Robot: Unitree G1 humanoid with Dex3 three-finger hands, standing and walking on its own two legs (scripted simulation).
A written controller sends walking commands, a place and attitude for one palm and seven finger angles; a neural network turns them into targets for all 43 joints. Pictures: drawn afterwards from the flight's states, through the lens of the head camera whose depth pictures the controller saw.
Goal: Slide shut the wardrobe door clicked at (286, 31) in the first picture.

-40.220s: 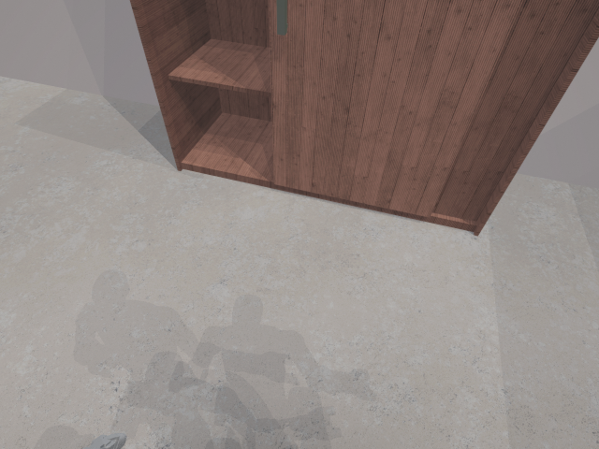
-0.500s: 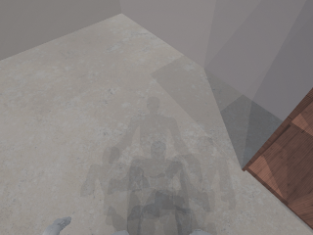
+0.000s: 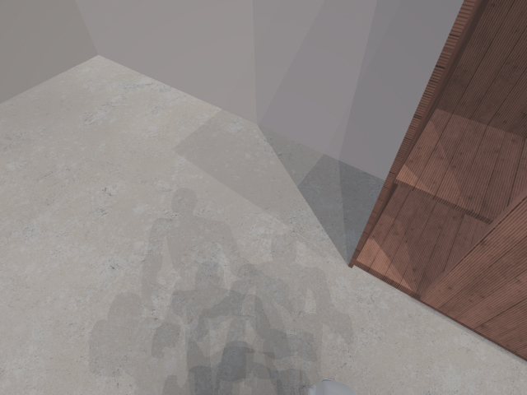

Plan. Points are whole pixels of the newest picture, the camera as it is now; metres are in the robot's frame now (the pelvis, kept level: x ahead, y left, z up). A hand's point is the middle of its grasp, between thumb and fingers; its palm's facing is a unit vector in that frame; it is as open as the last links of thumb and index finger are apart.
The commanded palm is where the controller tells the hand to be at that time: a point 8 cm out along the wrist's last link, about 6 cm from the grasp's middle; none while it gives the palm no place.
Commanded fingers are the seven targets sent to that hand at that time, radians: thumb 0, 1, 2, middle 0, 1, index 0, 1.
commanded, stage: turn to face it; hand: right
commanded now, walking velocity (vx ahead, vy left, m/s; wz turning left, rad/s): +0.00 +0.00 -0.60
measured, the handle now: out of the picture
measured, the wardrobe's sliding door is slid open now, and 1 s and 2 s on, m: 0.26 0.26 0.26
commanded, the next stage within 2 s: take the last steps up to it in 0.76 s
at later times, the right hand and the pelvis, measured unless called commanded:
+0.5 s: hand out of the picture +0.03 -0.25 -0.15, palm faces +0.28 +0.92 -0.29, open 7.4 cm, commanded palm none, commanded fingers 0.00 -0.90 -0.90 0.20 0.30 0.20 0.30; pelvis -0.02 -0.02 +0.00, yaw -17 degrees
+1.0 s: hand out of the picture -0.06 -0.27 -0.16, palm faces +0.44 +0.86 -0.26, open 7.4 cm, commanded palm none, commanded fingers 0.00 -0.90 -0.90 0.20 0.30 0.20 0.30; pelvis -0.03 -0.05 +0.00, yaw -26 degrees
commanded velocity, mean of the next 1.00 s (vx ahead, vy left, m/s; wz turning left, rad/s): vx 0.05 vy -0.01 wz -0.38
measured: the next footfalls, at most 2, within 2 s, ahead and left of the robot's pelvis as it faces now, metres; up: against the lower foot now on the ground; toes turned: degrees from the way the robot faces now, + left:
right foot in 0.08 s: +0.06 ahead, -0.13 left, +0.00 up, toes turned -8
left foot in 0.40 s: +0.06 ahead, +0.12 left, +0.00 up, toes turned -12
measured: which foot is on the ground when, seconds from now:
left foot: down 0.00-0.06, up 0.08-0.38, down 0.40-0.66, up 0.68-0.98, down 1.00-1.00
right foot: up 0.00-0.06, down 0.08-0.40, up 0.42-0.64, down 0.66-0.98, up 1.00-1.00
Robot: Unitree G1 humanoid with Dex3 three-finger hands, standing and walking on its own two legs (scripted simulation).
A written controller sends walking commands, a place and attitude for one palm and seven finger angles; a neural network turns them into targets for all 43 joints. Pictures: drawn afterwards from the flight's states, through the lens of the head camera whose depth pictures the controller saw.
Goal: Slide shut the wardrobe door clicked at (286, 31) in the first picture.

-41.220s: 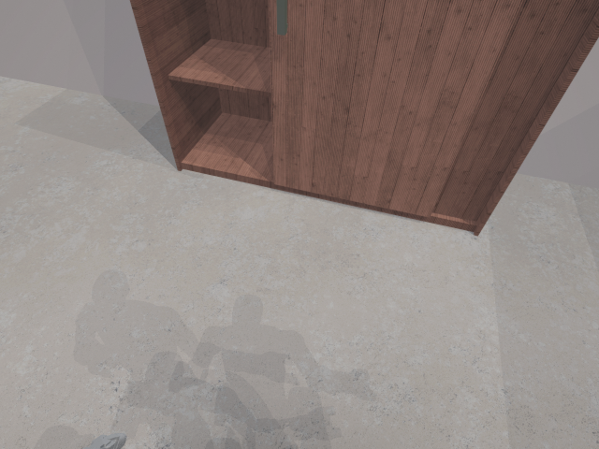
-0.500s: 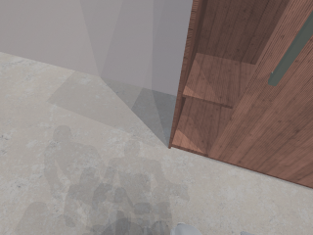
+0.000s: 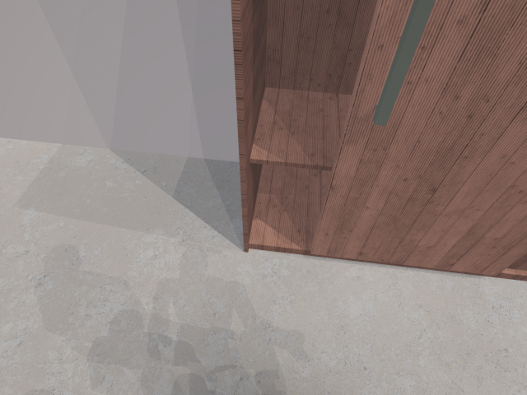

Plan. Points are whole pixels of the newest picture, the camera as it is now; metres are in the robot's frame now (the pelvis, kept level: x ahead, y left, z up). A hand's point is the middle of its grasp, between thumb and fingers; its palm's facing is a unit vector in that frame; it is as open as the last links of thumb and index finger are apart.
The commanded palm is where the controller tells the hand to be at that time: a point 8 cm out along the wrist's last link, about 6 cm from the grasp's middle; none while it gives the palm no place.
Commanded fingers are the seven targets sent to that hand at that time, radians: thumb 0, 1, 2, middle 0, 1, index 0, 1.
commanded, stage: take the last steps up to it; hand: right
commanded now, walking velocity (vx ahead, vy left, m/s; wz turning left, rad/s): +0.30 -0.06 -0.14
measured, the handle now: (399, 57) +0.71 -0.23 +0.16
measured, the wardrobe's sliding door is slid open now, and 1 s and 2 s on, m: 0.26 0.26 0.26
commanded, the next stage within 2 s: come to a stop and stand still in 0.66 s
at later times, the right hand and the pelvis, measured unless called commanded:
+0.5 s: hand out of the picture +0.13 -0.28 -0.16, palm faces +0.06 +0.98 -0.20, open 7.4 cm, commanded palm none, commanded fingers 0.00 -0.90 -0.90 0.20 0.30 0.20 0.30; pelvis +0.11 -0.08 +0.01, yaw -2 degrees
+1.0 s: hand (428, 339) +0.26 -0.30 -0.17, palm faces +0.05 +0.98 -0.17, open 7.3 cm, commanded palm none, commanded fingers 0.00 -0.90 -0.90 0.20 0.30 0.20 0.30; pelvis +0.24 -0.12 +0.01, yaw -1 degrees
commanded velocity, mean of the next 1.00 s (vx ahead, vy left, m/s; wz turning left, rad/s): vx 0.09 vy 0.04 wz -0.01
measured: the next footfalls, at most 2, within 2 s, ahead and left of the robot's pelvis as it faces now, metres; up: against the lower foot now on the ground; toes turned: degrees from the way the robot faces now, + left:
right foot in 0.30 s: +0.15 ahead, -0.19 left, +0.00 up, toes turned -8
left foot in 0.58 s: +0.24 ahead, +0.04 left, +0.00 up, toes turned +4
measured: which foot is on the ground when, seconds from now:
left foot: down 0.00-0.30, up 0.32-0.56, down 0.58-0.84, up 0.86-1.00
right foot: up 0.00-0.28, down 0.30-0.58, up 0.60-0.80, down 0.82-1.00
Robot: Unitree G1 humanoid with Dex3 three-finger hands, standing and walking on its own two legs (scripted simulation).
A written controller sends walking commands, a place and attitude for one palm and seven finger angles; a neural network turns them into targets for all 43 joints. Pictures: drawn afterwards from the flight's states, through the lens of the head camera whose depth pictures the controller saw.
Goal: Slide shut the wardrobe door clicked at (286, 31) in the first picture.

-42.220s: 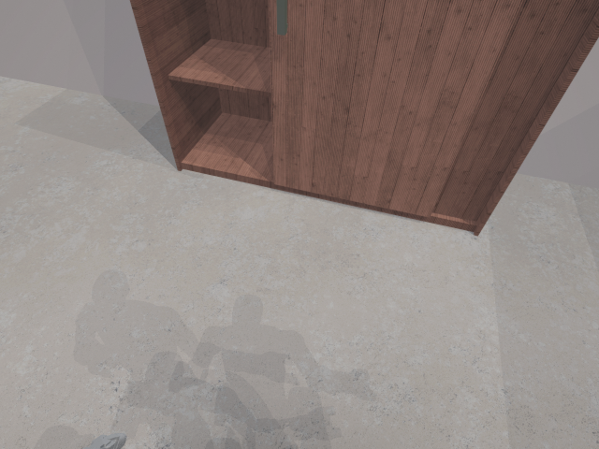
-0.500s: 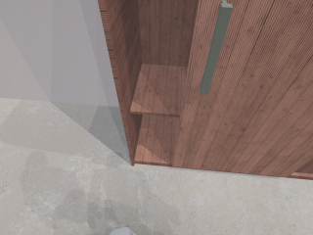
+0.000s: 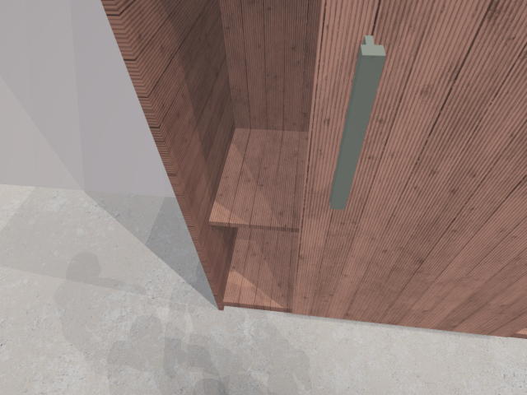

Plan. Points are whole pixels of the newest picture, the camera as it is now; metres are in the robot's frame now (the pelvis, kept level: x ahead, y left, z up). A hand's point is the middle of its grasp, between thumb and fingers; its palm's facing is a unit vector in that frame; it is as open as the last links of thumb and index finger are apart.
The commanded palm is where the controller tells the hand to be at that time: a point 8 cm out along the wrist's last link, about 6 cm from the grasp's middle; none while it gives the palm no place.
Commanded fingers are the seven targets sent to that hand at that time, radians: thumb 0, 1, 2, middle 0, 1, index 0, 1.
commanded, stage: come to a stop and stand still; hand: right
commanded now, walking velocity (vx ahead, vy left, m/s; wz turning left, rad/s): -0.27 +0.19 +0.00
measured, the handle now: (350, 135) +0.47 -0.10 +0.15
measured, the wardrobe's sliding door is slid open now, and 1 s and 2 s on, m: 0.26 0.26 0.26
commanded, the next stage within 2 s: look again from close up in 1.98 s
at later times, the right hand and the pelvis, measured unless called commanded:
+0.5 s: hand out of the picture +0.07 -0.15 -0.19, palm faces +0.00 +0.98 -0.19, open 7.4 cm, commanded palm none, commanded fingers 0.00 -0.90 -0.90 0.20 0.30 0.20 0.30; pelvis -0.01 +0.03 -0.01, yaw +0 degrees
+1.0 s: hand out of the picture -0.01 -0.16 -0.17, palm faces +0.00 +0.96 -0.27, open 7.4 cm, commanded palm none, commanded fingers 0.00 -0.90 -0.90 0.20 0.30 0.20 0.30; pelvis -0.03 +0.03 -0.01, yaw +1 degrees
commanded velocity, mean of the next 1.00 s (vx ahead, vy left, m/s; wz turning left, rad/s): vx -0.01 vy -0.04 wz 0.00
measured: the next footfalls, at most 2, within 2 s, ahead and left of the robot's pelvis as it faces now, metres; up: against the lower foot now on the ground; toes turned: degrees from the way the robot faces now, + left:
left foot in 0.24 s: +0.00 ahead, +0.16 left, +0.00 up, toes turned +3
right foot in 0.48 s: +0.02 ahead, -0.06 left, +0.00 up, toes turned -1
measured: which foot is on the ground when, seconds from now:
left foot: up 0.00-0.22, down 0.24-1.00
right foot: down 0.00-0.24, up 0.26-0.46, down 0.48-1.00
